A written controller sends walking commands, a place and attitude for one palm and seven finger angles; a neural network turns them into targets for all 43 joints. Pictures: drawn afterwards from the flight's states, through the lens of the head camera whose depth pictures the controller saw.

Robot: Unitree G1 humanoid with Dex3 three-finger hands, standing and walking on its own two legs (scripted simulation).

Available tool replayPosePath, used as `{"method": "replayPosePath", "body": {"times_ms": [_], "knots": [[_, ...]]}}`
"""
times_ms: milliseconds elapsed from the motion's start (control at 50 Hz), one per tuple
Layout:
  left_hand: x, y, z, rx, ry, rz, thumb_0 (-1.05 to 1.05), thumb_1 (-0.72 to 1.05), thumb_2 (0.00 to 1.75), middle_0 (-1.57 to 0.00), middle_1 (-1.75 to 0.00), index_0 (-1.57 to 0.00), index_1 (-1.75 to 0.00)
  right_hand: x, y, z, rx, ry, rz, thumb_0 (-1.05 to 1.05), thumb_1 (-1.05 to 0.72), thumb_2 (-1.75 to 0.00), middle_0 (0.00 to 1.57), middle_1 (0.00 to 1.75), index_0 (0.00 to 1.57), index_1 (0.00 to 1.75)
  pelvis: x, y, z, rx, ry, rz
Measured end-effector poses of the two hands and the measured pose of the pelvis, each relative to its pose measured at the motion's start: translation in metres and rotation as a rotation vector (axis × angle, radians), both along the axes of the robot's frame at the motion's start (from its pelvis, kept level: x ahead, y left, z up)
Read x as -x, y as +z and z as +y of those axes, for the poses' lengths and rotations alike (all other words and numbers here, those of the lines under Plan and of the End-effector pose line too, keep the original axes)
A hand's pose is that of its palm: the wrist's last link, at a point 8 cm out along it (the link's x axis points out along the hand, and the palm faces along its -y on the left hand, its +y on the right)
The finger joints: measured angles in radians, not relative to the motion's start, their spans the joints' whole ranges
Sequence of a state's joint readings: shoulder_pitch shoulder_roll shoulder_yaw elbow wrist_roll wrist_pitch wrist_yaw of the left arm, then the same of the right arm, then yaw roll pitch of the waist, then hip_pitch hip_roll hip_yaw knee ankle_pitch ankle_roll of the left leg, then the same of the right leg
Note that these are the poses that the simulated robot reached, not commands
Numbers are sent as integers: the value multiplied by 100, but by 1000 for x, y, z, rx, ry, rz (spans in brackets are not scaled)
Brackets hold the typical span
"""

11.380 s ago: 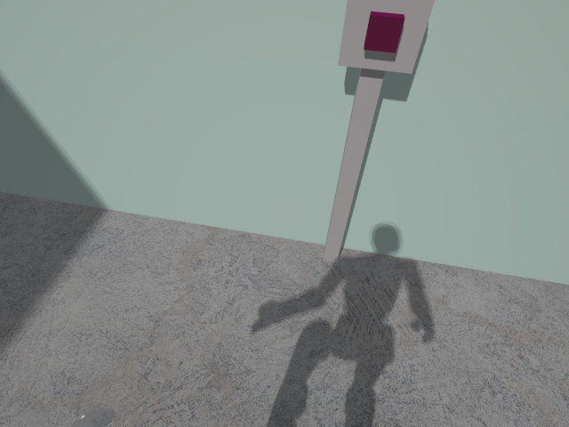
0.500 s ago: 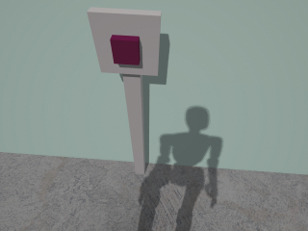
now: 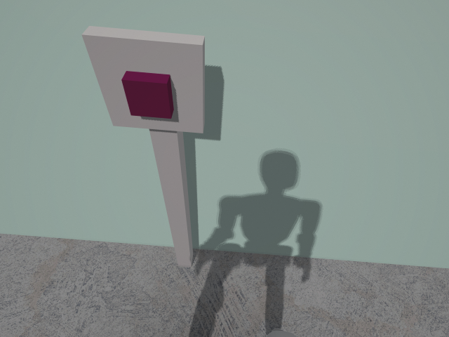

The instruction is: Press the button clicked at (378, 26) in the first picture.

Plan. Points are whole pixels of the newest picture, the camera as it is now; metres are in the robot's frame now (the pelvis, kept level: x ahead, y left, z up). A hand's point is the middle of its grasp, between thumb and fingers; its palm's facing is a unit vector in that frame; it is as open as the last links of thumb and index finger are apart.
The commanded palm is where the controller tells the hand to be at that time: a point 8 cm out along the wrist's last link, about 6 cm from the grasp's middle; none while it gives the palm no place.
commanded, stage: come to a stop and stand still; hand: left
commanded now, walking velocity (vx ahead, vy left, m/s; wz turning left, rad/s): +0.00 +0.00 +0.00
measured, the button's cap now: (150, 94) +0.46 +0.17 +0.18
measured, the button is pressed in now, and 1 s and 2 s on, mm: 0 0 0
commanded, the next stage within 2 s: look again from close up in 1.02 s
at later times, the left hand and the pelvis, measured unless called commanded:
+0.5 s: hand out of the picture +0.03 +0.13 -0.17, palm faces +0.11 -0.97 -0.23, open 7.3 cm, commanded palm none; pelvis -0.01 -0.06 +0.00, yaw +3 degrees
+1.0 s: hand out of the picture -0.05 +0.16 -0.17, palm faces +0.06 -0.98 -0.20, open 7.3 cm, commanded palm none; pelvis -0.04 -0.01 +0.00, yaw +2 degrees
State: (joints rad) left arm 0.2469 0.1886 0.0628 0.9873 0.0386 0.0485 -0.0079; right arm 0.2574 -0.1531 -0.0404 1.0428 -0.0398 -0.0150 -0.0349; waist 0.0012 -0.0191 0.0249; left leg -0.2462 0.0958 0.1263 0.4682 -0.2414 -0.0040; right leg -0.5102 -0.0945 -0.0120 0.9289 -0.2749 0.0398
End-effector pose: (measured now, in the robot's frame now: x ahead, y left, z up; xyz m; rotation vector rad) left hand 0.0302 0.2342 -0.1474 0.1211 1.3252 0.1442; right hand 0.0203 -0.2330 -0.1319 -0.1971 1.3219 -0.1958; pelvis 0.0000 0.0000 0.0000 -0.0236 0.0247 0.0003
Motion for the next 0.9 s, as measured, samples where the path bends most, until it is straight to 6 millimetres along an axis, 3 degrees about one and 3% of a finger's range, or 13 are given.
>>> {"method": "replayPosePath", "body": {"times_ms": [140, 240, 340, 460, 580, 720, 900], "knots": [[-42, 3, -36, -92, -57, -73, 0, 91, 90, -19, -30, -20, -30, 11, -34, -52, -52, -58, 66, 0, -91, -90, 20, 30, 20, 30, -13, -19, -48, -38, -12, 8], [-45, 13, -66, -85, -51, -96, 0, 91, 90, -20, -30, -20, -30, 4, -34, -70, -66, -51, 84, 1, -91, -90, 20, 30, 20, 30, -15, -12, -62, -45, 9, -4], [-36, 17, -72, -84, -4, -118, 0, 93, 90, -20, -30, -20, -30, -15, -23, -74, -72, 2, 59, 1, -91, -90, 20, 29, 19, 30, -8, -5, -70, -53, 30, -6], [0, 10, -61, -73, 49, -83, 0, 91, 90, -20, -30, -20, -30, -45, -12, -65, -55, 78, -20, 1, -91, -90, 20, 29, 19, 30, 6, -4, -64, -49, 49, -4], [48, -11, -32, -49, 92, -7, 0, 90, 90, -20, -30, -20, -30, -62, -4, -39, -22, 123, -141, 0, -91, -90, 20, 29, 19, 30, 21, -14, -40, -24, 47, -9], [78, -9, -12, -27, 101, 63, 0, 90, 90, -20, -30, -20, -30, -31, 3, -7, -19, 101, -123, 0, -92, -90, 20, 30, 20, 30, 29, -5, -17, -22, 42, -20], [83, -4, -23, -18, 63, 78, 0, 90, 90, -20, -30, -20, -30, 12, -17, 2, -56, 53, -40, 0, -93, -90, 20, 30, 20, 30, 35, -7, -9, -60, 27, -2]]}}
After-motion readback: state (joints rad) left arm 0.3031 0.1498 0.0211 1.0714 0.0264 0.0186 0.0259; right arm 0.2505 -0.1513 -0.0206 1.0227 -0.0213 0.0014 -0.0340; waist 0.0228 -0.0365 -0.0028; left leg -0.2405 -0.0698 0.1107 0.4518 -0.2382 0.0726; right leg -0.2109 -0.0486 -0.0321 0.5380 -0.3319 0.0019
